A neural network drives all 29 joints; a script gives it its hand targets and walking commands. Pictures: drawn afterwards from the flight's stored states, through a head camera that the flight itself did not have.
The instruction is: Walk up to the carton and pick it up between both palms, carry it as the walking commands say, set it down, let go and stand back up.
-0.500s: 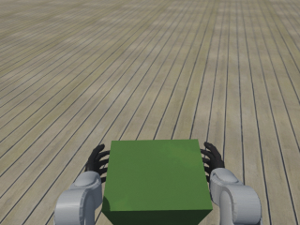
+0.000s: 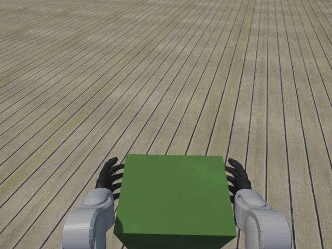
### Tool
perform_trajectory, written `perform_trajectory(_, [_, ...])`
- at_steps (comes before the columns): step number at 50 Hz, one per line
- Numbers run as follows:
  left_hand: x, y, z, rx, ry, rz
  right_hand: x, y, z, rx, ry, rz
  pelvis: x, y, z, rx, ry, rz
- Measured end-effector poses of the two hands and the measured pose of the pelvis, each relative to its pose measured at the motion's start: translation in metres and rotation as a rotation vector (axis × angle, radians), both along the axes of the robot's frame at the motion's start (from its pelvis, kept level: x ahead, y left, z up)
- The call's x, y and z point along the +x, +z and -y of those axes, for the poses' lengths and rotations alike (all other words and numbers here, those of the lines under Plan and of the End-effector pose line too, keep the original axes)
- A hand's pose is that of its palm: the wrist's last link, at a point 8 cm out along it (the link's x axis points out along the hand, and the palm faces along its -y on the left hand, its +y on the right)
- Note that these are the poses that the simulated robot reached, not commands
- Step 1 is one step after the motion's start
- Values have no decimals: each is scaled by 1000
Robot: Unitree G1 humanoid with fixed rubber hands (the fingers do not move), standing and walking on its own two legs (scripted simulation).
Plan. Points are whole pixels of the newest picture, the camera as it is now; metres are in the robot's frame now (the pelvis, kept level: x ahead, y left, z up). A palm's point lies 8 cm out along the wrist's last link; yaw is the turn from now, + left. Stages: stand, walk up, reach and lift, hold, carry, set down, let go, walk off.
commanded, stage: carry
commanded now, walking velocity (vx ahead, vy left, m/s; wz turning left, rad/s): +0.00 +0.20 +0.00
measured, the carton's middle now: (172, 212) +0.24 +0.00 +0.01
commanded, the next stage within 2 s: none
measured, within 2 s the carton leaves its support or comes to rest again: neither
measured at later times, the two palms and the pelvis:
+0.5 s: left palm (30, 214) +0.20 +0.27 +0.09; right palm (177, 213) +0.20 -0.01 +0.09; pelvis -0.04 +0.13 +0.00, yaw -1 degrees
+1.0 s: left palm out of the picture +0.16 +0.42 +0.09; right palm (97, 235) +0.16 +0.13 +0.09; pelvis -0.08 +0.27 +0.00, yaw -1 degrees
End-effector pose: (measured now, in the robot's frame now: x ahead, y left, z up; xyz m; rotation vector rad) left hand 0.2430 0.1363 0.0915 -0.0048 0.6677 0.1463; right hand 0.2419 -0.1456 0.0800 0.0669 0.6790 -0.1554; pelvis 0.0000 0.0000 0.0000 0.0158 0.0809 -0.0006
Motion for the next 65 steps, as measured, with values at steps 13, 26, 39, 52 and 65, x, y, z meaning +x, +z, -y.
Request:
perform_trajectory(13, [-24,-1,-92,-52,35,36,-13,17,-92,-52,33,35,-19,-1,-81,12,12,8])
perform_trajectory(26, [-42,2,-136,-16,2,28,-43,4,-136,-9,-2,28,-43,-4,-135,-6,-19,-6])
perform_trajectory(39, [-62,2,-212,-45,3,35,-58,19,-212,-36,-4,37,-58,2,-210,5,1,2])
perform_trajectory(52, [-82,1,-283,-47,7,15,-83,10,-283,-36,0,15,-83,2,-280,-18,-21,-8])
perform_trajectory(65, [-101,4,-333,-33,-23,4,-106,15,-333,-19,-33,5,-99,9,-339,9,-27,3])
